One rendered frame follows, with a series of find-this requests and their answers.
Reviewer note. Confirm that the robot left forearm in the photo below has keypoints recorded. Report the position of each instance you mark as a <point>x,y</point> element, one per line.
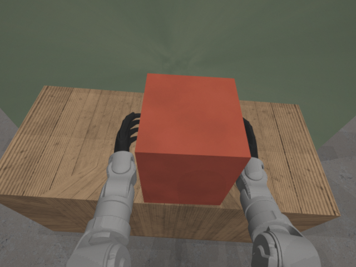
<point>111,219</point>

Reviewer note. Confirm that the robot left upper arm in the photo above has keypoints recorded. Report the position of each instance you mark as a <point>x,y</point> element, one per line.
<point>111,254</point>

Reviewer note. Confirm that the carton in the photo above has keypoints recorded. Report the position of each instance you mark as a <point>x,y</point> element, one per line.
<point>191,144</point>

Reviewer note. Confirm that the robot right forearm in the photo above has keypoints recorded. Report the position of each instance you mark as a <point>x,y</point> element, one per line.
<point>259,206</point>

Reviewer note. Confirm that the robot left hand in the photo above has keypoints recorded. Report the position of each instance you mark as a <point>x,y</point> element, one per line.
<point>123,138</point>

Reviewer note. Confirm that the pedestal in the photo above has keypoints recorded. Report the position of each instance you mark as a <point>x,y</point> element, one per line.
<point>54,169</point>

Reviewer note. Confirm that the robot right upper arm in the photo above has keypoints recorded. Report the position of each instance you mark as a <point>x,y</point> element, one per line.
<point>272,249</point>

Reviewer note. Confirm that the robot right hand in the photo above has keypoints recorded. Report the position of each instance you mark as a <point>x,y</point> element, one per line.
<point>251,139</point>

